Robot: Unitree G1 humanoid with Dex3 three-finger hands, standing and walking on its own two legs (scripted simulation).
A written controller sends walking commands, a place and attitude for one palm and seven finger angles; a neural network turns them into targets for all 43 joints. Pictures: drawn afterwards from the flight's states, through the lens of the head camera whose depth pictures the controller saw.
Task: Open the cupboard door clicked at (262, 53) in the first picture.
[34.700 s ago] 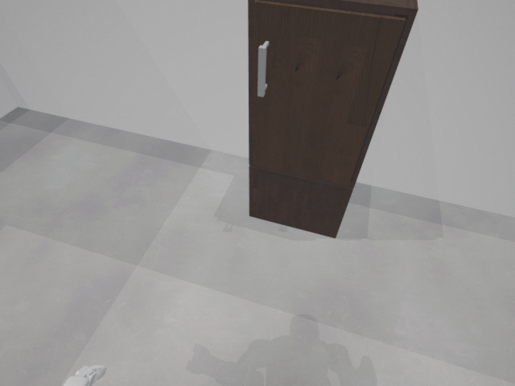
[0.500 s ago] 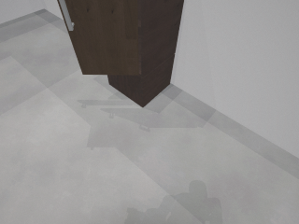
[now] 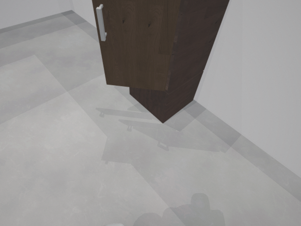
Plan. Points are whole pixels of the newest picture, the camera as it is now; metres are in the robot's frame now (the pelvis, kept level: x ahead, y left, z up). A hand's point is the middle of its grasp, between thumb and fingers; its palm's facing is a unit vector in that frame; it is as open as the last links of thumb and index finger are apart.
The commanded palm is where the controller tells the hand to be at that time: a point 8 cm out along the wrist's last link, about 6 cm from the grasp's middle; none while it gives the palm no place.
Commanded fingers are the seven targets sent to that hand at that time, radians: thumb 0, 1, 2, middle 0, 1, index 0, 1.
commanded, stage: take the last steps up to it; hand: left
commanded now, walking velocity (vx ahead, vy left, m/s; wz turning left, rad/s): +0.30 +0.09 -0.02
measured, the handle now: (102, 23) +0.92 +0.31 +0.04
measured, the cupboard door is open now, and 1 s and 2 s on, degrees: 41 41 41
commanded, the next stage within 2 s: come to a stop and stand still in 0.76 s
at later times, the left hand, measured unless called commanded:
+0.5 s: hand (85, 202) +0.19 +0.21 -0.15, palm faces +0.08 -0.98 -0.20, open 7.2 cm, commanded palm none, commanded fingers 0.00 0.90 0.90 -0.20 -0.30 -0.20 -0.30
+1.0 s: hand (88, 136) +0.42 +0.27 -0.15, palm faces +0.00 -0.98 -0.18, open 7.3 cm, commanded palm none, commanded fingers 0.00 0.90 0.90 -0.20 -0.30 -0.20 -0.30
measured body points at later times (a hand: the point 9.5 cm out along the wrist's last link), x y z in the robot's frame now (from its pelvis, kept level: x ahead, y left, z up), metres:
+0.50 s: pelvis +0.17 +0.03 +0.02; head +0.19 +0.03 +0.47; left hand +0.19 +0.26 -0.13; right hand +0.20 -0.21 -0.13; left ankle +0.22 +0.17 -0.68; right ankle +0.16 -0.09 -0.73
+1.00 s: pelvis +0.33 +0.10 +0.01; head +0.34 +0.11 +0.46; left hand +0.42 +0.32 -0.14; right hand +0.31 -0.12 -0.14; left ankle +0.31 +0.18 -0.73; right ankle +0.39 -0.03 -0.71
